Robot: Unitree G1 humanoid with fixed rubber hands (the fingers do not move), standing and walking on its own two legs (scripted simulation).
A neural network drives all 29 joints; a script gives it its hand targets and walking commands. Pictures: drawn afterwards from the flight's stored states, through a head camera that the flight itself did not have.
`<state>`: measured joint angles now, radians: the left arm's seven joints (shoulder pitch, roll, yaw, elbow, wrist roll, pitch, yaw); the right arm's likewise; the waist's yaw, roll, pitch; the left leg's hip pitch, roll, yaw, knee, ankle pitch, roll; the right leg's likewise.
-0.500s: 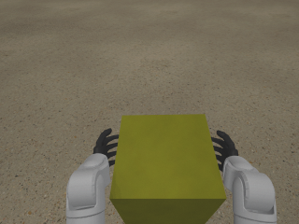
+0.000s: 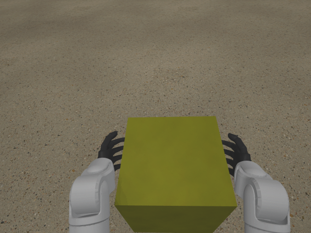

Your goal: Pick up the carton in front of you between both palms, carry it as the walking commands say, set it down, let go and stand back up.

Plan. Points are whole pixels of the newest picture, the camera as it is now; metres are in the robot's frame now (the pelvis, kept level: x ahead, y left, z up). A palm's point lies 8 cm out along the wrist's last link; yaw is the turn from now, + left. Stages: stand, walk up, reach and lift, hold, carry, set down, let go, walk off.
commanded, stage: carry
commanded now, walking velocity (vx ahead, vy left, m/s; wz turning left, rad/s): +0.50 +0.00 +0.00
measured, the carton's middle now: (172, 178) +0.27 +0.00 +0.02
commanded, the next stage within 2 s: none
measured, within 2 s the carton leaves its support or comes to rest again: neither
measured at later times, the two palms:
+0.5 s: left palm (121, 80) +0.59 +0.17 +0.09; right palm (207, 78) +0.59 -0.13 +0.10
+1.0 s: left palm (140, 38) +0.93 +0.14 +0.10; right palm (204, 38) +0.92 -0.16 +0.09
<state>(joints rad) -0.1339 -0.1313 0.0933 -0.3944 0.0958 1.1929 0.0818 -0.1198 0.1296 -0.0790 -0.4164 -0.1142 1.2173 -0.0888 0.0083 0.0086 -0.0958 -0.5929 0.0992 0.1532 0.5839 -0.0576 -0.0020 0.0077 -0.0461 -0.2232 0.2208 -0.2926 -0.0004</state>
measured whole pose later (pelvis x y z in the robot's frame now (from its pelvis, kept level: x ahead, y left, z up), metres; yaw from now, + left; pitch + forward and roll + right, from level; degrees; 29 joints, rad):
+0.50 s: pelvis +0.33 +0.02 +0.00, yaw -1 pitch +4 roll -1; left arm -0.14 -0.13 0.09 -0.41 0.12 1.21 0.08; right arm -0.12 0.13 -0.08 -0.40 -0.09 1.20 -0.09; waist 0.00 -0.01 -0.09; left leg 0.02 0.03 0.21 0.20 -0.28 0.02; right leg -0.61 -0.11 -0.15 0.61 -0.05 0.01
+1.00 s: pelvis +0.66 -0.01 +0.00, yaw +0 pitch +4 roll +1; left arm -0.13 -0.13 0.09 -0.41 0.10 1.18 0.08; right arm -0.12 0.13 -0.07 -0.43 -0.11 1.21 -0.09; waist 0.01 0.01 -0.08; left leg -0.62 0.11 0.14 0.63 -0.06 -0.01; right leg 0.00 -0.03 -0.21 0.20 -0.27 -0.03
